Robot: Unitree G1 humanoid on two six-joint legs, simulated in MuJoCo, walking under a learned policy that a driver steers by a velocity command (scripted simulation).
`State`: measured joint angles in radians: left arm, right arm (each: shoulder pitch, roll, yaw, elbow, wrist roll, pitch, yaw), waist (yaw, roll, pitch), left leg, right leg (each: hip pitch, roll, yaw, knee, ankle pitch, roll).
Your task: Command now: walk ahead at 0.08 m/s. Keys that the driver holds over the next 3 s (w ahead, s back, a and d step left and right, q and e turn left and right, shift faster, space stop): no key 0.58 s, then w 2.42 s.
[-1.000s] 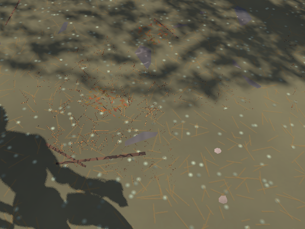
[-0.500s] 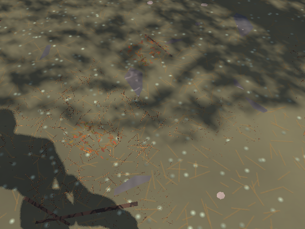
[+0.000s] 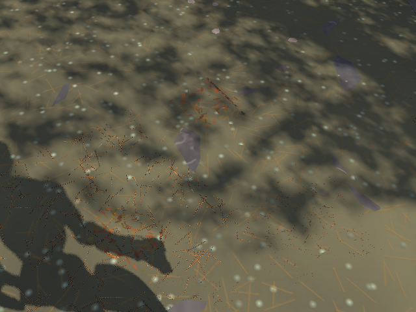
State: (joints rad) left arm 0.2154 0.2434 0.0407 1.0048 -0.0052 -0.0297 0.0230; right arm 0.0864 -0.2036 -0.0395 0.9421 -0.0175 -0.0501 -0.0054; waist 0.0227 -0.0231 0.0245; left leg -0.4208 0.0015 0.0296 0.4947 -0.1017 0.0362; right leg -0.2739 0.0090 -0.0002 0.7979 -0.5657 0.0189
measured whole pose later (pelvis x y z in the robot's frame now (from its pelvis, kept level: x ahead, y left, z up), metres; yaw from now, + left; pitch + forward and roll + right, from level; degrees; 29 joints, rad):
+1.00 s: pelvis +0.16 +0.02 +0.01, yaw +1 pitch +0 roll +0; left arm 0.23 0.25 0.07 1.01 -0.04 -0.09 0.01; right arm 0.35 -0.20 -0.04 1.11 0.00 -0.10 0.02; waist -0.03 -0.02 0.00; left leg -0.11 -0.03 0.07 0.38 -0.27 0.06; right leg -0.49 -0.07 0.00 1.14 -0.27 -0.07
